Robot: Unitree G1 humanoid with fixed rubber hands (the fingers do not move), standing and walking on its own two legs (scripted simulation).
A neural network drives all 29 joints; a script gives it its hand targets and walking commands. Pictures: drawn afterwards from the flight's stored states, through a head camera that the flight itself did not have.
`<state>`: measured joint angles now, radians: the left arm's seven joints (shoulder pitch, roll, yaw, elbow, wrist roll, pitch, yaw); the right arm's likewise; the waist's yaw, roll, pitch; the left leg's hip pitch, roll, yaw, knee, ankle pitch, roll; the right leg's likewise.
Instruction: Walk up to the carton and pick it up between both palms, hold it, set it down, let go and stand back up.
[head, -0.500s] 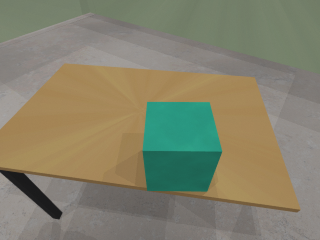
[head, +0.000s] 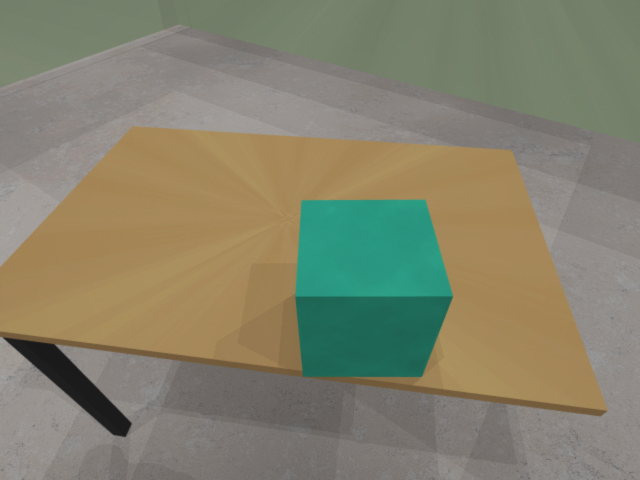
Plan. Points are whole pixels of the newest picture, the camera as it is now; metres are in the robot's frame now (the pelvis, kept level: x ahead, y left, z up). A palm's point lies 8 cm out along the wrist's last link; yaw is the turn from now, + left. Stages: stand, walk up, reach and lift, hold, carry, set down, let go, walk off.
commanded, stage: stand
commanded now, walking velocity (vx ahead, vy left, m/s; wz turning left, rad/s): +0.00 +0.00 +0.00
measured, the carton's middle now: (362, 290) +0.40 -0.05 -0.01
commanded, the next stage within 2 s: none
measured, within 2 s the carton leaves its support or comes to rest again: neither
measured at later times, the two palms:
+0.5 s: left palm out of the picture -0.05 +0.19 -0.15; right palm out of the picture -0.06 -0.18 -0.15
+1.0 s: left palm out of the picture -0.04 +0.20 -0.15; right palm out of the picture -0.04 -0.17 -0.15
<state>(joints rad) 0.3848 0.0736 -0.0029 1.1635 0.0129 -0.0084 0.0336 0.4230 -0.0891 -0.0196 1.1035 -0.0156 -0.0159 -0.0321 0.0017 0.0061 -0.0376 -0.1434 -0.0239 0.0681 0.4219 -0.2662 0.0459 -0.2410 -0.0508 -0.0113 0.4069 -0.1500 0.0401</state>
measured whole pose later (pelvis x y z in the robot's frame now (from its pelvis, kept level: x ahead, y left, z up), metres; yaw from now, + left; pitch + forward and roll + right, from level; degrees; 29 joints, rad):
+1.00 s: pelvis +0.01 +0.02 +0.00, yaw +0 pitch -1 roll +0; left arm 0.36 0.07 -0.01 1.21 0.01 0.00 0.04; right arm 0.40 -0.07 0.00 1.14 -0.01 -0.03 -0.04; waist 0.00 -0.01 0.00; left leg -0.11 -0.06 0.07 0.39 -0.28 0.07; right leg -0.22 -0.08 0.00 0.41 -0.18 0.07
